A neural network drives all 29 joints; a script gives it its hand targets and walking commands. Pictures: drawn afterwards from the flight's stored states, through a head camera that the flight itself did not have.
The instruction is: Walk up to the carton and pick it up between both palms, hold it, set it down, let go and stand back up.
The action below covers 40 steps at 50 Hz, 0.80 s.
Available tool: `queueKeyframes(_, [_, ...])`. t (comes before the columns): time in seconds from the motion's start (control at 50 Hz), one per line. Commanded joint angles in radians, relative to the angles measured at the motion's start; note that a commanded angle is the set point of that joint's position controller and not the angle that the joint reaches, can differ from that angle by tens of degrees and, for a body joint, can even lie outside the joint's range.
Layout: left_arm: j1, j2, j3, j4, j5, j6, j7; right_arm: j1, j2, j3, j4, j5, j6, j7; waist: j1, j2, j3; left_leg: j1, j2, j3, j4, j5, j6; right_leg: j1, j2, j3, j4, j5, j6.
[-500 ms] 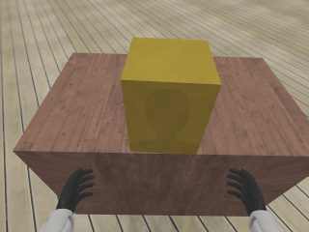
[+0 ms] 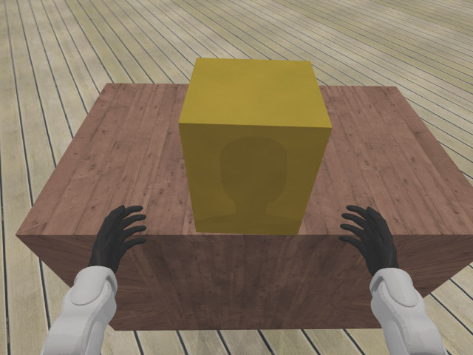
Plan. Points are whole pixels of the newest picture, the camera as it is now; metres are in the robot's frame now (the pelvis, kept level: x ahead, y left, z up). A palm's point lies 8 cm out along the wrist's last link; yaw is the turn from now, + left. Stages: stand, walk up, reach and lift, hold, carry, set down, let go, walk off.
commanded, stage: reach and lift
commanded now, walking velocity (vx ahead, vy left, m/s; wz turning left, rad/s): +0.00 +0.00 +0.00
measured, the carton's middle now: (249, 151) +0.48 -0.03 +0.08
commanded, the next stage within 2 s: none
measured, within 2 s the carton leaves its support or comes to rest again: neither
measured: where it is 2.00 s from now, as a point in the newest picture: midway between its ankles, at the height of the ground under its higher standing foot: outside the picture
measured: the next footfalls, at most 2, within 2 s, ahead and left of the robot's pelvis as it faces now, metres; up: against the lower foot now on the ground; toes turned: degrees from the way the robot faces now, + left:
none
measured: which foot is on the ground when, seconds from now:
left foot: down 0.00-1.00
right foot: down 0.00-1.00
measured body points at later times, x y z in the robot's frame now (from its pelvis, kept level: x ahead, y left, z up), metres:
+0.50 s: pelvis +0.00 +0.00 +0.00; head +0.01 +0.00 +0.45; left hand +0.35 +0.20 +0.12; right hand +0.34 -0.24 +0.11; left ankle -0.04 +0.13 -0.75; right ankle +0.02 -0.13 -0.75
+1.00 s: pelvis -0.01 -0.01 +0.00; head +0.00 +0.00 +0.45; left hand +0.41 +0.20 +0.18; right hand +0.41 -0.24 +0.17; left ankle -0.04 +0.13 -0.75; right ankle +0.02 -0.13 -0.75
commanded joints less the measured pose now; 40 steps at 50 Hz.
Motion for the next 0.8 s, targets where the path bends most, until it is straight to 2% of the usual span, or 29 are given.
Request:
queueKeyframes(0.0, [-0.295,0.100,0.064,-0.190,0.002,0.018,-0.002,-0.268,-0.141,-0.048,-0.168,0.025,-0.008,-0.014,-0.012,0.000,-0.201,-0.054,-0.053,-0.027,-0.044,0.228,-0.016,0.143,0.046,0.054,-0.010,0.160,-0.034])
queueKeyframes(0.06, [-0.343,0.112,0.086,-0.222,0.001,0.072,-0.002,-0.330,-0.165,-0.042,-0.187,0.046,0.018,-0.020,-0.010,-0.008,-0.249,-0.033,-0.055,-0.026,-0.036,0.263,-0.014,0.154,0.053,0.052,-0.003,0.206,-0.028])
queueKeyframes(0.14, [-0.388,0.110,0.112,-0.223,0.015,0.142,-0.011,-0.382,-0.191,-0.036,-0.153,0.067,0.053,-0.028,-0.024,-0.011,-0.271,-0.008,-0.059,-0.029,-0.021,0.333,-0.020,0.165,0.060,0.048,0.001,0.290,-0.024])
queueKeyframes(0.24, [-0.464,0.115,0.144,-0.208,0.034,0.223,-0.022,-0.479,-0.215,-0.023,-0.125,0.099,0.105,-0.038,-0.032,-0.024,-0.275,-0.015,-0.064,-0.026,-0.030,0.307,-0.011,0.165,0.063,0.049,-0.002,0.307,-0.016])
queueKeyframes(0.3, [-0.534,0.134,0.157,-0.223,0.030,0.252,-0.020,-0.551,-0.241,-0.026,-0.137,0.115,0.126,-0.039,-0.035,-0.011,-0.320,-0.017,-0.063,-0.026,-0.025,0.317,-0.014,0.174,0.066,0.044,0.009,0.328,-0.014])
queueKeyframes(0.56, [-0.803,0.189,0.182,-0.104,0.026,0.326,-0.015,-0.831,-0.295,-0.022,0.006,0.151,0.200,-0.031,-0.046,-0.010,-0.427,-0.055,-0.063,-0.027,-0.007,0.285,-0.005,0.157,0.067,0.035,0.030,0.349,-0.003])
queueKeyframes(0.66, [-0.940,0.224,0.174,-0.011,0.015,0.341,-0.008,-0.960,-0.320,-0.026,0.119,0.156,0.220,-0.024,-0.055,0.002,-0.451,-0.088,-0.059,-0.032,-0.001,0.256,-0.001,0.137,0.065,0.032,0.036,0.316,-0.007])
queueKeyframes(0.78, [-1.057,0.255,0.165,0.094,0.010,0.338,-0.006,-1.080,-0.342,-0.008,0.234,0.168,0.223,-0.014,-0.054,-0.009,-0.503,-0.101,-0.062,-0.035,0.010,0.269,0.002,0.154,0.066,0.030,0.044,0.348,-0.001])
